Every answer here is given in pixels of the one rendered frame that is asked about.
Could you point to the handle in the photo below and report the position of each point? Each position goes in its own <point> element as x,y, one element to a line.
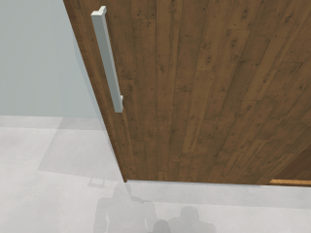
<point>103,41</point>

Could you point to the wardrobe door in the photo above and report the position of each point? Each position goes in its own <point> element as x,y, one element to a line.
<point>213,91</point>
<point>299,169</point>

